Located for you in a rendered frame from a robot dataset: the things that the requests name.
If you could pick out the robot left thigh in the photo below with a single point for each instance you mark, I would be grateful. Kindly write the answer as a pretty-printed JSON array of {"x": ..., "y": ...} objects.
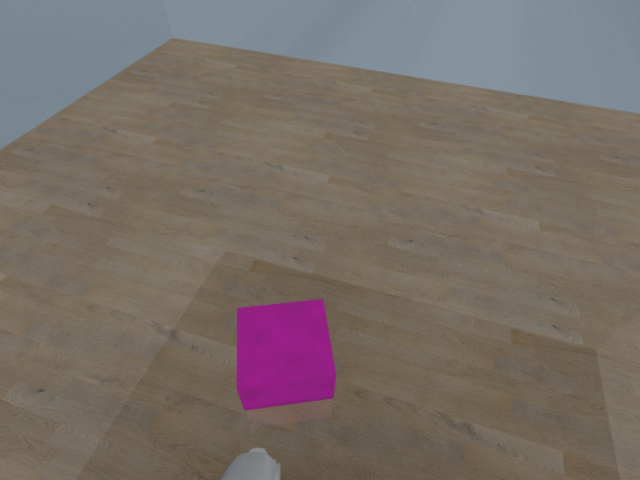
[{"x": 252, "y": 466}]

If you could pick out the carton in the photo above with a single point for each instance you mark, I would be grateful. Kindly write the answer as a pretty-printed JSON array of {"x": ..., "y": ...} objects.
[{"x": 284, "y": 354}]

